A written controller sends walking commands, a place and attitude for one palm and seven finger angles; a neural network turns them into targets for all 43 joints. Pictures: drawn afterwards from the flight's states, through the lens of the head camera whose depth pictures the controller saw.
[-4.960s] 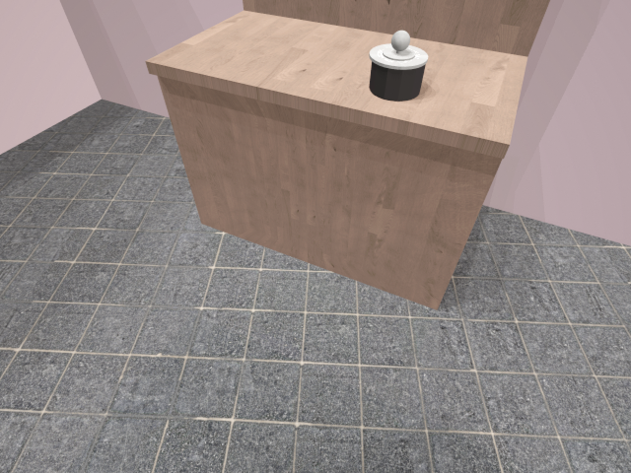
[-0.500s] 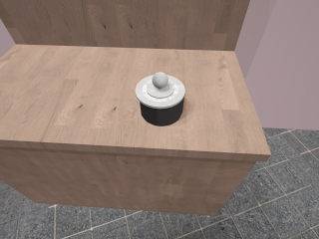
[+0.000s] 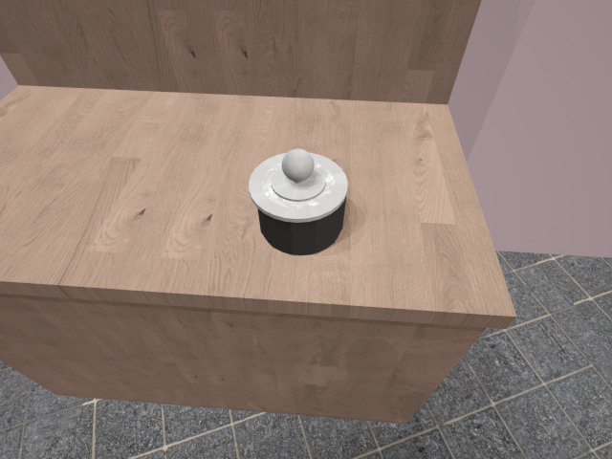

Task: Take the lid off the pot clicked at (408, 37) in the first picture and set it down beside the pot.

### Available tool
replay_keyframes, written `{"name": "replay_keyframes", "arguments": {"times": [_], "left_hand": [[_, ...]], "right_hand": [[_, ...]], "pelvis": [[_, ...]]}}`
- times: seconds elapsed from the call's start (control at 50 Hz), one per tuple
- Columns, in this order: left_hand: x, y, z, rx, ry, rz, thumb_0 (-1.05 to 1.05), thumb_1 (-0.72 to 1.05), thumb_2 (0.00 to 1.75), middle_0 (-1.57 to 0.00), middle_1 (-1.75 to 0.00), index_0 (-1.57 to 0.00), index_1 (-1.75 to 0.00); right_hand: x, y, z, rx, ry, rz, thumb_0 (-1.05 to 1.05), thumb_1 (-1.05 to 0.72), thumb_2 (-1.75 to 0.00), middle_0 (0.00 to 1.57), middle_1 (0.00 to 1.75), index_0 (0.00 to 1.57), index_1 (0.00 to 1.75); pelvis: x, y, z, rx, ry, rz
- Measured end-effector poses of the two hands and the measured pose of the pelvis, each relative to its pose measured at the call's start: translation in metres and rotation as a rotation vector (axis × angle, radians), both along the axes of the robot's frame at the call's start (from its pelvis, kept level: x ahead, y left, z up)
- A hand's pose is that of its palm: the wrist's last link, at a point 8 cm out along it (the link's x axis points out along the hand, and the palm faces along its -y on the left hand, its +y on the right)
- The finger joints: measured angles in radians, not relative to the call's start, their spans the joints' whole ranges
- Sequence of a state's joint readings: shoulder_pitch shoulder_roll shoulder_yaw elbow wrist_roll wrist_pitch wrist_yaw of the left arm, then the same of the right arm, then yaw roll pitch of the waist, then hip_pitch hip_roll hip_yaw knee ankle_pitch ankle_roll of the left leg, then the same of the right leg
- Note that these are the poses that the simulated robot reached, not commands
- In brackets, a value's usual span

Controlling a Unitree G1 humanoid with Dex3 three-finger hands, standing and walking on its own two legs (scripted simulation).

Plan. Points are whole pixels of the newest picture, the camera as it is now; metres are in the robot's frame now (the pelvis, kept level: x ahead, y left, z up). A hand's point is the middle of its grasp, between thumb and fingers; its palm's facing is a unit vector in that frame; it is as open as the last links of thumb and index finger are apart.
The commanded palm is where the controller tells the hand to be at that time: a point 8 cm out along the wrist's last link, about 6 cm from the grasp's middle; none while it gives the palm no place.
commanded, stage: come to a stop and stand still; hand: left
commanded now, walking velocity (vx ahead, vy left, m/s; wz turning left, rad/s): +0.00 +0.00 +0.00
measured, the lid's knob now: (298, 165) +0.50 +0.05 +0.11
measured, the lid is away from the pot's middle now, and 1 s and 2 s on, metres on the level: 0.00 0.00 0.00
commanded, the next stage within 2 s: look again from close up in 0.32 s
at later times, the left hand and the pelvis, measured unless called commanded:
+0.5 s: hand out of the picture +0.00 +0.15 -0.17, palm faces +0.02 -0.98 -0.18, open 7.4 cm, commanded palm none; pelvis +0.01 -0.01 +0.00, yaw +0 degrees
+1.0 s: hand out of the picture -0.02 +0.14 -0.18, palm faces +0.03 -0.99 -0.16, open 7.4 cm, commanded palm none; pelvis +0.01 -0.02 +0.00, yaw +0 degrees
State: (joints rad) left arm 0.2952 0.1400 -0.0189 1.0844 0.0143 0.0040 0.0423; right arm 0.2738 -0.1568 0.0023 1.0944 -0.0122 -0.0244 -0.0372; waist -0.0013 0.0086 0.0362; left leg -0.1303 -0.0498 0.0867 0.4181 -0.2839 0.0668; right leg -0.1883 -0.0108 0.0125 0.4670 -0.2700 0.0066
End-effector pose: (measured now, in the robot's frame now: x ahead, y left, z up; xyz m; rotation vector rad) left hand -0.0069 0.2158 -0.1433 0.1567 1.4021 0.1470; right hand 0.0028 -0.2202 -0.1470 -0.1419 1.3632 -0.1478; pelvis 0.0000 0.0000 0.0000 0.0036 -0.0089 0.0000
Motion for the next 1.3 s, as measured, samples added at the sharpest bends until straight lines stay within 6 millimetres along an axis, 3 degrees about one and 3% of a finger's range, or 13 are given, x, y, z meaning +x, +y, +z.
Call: {"name": "replay_keyframes", "arguments": {"times": [0.84, 1.3], "left_hand": [[-0.011, -0.027, -0.003, -0.033, 0.027, 0.024, 0.01, 0.91, 0.90, -0.20, -0.30, -0.20, -0.30], [-0.018, -0.032, -0.006, -0.050, 0.040, 0.023, 0.00, 0.91, 0.90, -0.20, -0.30, -0.20, -0.30]], "right_hand": [[-0.017, 0.001, 0.001, 0.030, 0.063, -0.018, 0.00, -0.91, -0.90, 0.19, 0.30, 0.20, 0.30], [-0.025, 0.005, 0.002, 0.030, 0.070, -0.037, 0.00, -0.91, -0.90, 0.19, 0.30, 0.20, 0.30]], "pelvis": [[0.006, -0.016, 0.002, -0.001, -0.003, 0.007], [0.004, -0.017, 0.001, -0.004, -0.004, 0.004]]}}
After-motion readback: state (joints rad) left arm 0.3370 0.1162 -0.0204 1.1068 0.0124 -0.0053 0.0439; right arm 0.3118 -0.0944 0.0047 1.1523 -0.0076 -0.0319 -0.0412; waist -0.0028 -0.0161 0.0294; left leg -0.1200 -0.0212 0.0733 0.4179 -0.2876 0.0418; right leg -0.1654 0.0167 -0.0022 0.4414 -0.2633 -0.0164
